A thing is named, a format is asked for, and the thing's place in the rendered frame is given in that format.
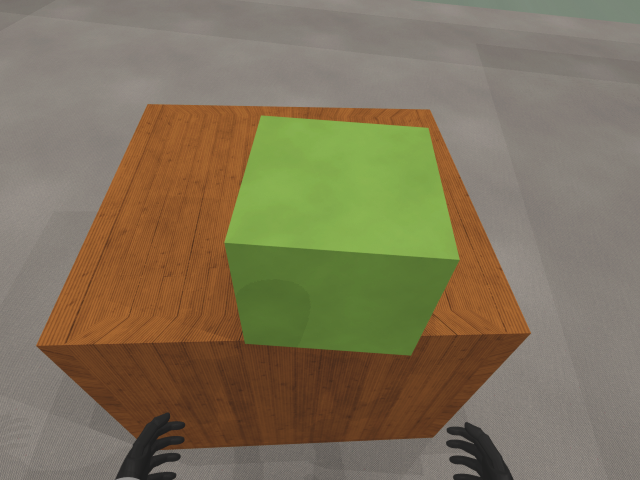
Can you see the right robot hand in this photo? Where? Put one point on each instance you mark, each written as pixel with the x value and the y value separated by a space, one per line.
pixel 488 464

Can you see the carton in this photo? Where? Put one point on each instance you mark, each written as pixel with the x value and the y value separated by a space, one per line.
pixel 340 238

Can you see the pedestal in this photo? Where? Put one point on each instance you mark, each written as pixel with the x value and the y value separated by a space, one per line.
pixel 147 321

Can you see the left robot hand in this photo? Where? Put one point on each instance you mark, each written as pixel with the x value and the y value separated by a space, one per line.
pixel 140 460

